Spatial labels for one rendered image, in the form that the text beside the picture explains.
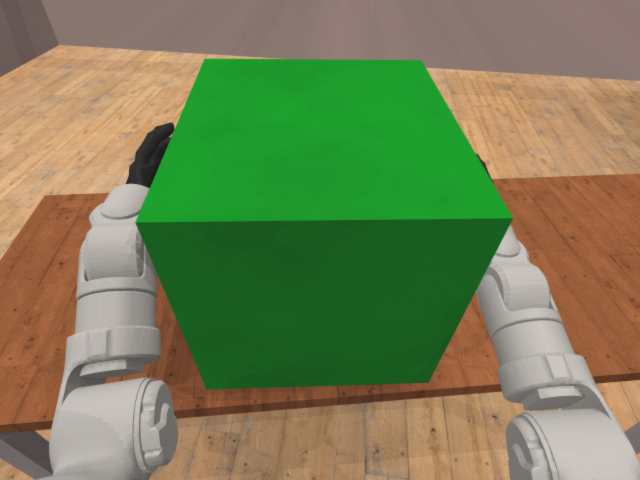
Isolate robot left hand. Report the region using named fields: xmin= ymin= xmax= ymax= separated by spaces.
xmin=126 ymin=122 xmax=174 ymax=189

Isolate carton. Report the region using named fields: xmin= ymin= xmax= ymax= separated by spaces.
xmin=135 ymin=59 xmax=513 ymax=390

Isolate robot left upper arm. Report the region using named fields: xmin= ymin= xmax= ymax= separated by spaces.
xmin=36 ymin=377 xmax=178 ymax=480

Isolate robot right forearm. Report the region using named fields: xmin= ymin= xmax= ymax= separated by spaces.
xmin=475 ymin=225 xmax=640 ymax=473

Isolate robot left forearm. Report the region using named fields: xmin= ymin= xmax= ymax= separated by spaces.
xmin=49 ymin=184 xmax=161 ymax=472

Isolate robot right hand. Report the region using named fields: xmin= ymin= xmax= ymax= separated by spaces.
xmin=476 ymin=154 xmax=493 ymax=183

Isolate robot right upper arm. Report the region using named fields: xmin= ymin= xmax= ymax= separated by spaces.
xmin=506 ymin=408 xmax=640 ymax=480

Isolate table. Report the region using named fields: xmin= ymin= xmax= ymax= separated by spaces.
xmin=0 ymin=174 xmax=640 ymax=480

